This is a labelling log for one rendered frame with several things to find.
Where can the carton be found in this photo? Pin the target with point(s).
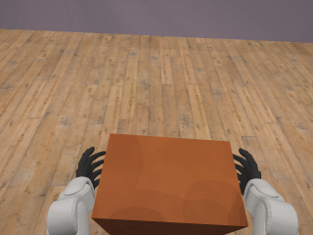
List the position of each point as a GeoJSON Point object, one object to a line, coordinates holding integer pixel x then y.
{"type": "Point", "coordinates": [153, 185]}

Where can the robot right forearm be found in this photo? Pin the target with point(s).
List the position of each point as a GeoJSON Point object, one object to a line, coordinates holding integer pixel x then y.
{"type": "Point", "coordinates": [271, 214]}

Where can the right robot hand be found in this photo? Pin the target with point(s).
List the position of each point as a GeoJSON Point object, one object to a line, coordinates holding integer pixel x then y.
{"type": "Point", "coordinates": [248, 169]}

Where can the left robot hand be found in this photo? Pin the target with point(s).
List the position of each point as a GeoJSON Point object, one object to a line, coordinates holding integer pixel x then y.
{"type": "Point", "coordinates": [85, 166]}

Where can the robot left forearm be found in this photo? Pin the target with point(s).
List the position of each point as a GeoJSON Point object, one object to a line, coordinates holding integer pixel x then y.
{"type": "Point", "coordinates": [69, 214]}

